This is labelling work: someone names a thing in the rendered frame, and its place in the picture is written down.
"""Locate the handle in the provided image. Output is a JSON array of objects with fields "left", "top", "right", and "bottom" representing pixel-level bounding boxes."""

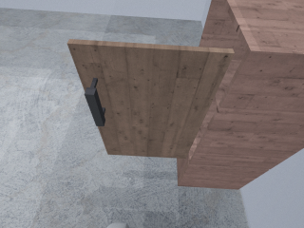
[{"left": 85, "top": 78, "right": 105, "bottom": 126}]

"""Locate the cupboard door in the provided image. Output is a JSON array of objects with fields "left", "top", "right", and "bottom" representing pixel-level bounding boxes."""
[{"left": 67, "top": 39, "right": 235, "bottom": 159}]

